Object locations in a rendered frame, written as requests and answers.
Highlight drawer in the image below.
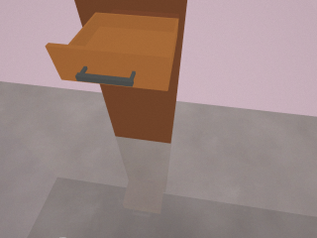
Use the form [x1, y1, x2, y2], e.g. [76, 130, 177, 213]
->
[45, 12, 179, 91]

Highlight handle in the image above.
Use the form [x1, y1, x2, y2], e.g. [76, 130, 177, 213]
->
[75, 66, 136, 87]

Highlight cabinet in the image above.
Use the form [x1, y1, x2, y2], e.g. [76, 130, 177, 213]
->
[74, 0, 187, 144]

